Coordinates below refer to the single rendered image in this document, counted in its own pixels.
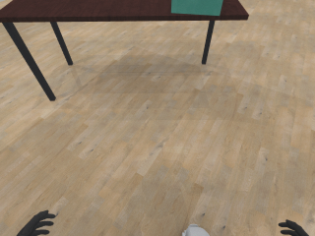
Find right robot shin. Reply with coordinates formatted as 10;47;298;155
187;224;199;229

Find carton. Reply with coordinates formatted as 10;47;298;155
171;0;223;16

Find table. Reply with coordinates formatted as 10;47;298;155
0;0;249;101

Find robot left hand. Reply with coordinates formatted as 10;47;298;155
17;210;56;236

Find robot right hand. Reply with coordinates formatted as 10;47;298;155
279;219;309;236

